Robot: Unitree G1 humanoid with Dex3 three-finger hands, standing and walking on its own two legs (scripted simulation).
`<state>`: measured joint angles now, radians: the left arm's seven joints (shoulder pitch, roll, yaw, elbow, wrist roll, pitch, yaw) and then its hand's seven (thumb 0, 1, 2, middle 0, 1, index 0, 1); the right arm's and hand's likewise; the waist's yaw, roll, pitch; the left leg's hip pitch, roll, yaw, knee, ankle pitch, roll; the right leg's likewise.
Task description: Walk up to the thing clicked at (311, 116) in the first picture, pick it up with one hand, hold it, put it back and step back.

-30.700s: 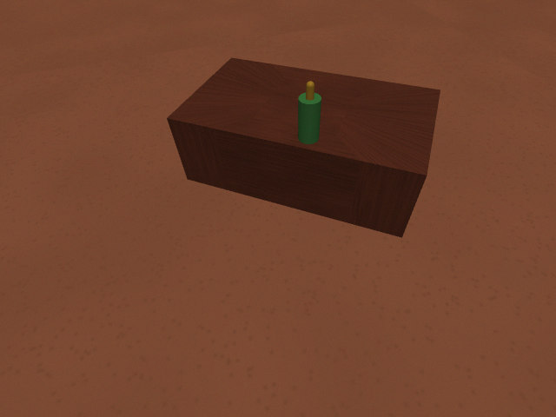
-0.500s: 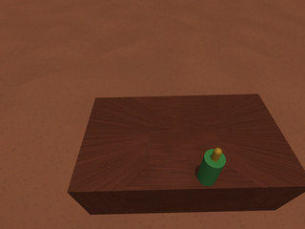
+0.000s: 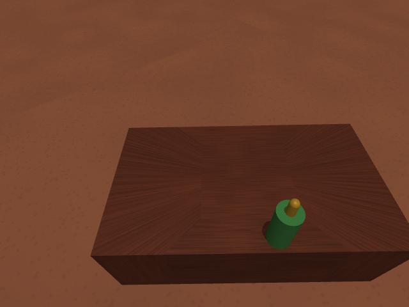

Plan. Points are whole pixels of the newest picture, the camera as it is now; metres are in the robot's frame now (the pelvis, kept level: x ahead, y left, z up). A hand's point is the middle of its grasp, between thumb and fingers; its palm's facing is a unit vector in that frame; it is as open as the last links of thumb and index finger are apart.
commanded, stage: stand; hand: right
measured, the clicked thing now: (286, 221) +0.42 -0.22 -0.27
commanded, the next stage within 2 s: step back in 0.78 s
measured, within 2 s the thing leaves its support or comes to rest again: neither
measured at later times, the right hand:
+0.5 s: hand out of the picture +0.08 -0.25 -0.16, palm faces -0.03 +0.93 -0.35, open 7.4 cm
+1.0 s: hand out of the picture +0.07 -0.27 -0.17, palm faces -0.01 +0.93 -0.37, open 7.4 cm
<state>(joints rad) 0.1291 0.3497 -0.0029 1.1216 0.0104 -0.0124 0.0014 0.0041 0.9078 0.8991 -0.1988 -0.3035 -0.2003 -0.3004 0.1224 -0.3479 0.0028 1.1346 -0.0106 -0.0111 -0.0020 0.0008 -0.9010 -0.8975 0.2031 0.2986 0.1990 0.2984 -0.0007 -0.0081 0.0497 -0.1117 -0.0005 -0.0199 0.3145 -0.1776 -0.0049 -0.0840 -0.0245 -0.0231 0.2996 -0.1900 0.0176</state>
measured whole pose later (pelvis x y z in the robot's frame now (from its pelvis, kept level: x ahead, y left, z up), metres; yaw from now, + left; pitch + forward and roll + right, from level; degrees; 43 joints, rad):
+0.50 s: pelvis +0.00 +0.00 +0.00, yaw +0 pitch -2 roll +0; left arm 0.12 0.35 0.00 1.12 0.01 -0.01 0.00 0.00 0.91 0.90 -0.20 -0.30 -0.20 -0.30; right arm 0.11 -0.35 0.00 1.13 -0.01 -0.01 -0.01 0.00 -0.90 -0.90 0.20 0.30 0.20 0.30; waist 0.00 -0.01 0.05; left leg -0.10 0.00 -0.02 0.31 -0.18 0.00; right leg -0.07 -0.03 -0.03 0.29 -0.19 0.02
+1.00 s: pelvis -0.04 -0.01 -0.02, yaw +0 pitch -1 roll +0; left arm 0.09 0.39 0.05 1.00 0.00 0.03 0.01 0.00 0.91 0.90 -0.20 -0.30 -0.20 -0.30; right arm 0.07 -0.38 -0.04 1.00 0.01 0.04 0.01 0.00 -0.90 -0.90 0.20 0.30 0.20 0.30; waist 0.00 0.00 0.16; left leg -0.28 0.00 -0.03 0.54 -0.24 0.00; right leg -0.26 -0.02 -0.03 0.56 -0.27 0.00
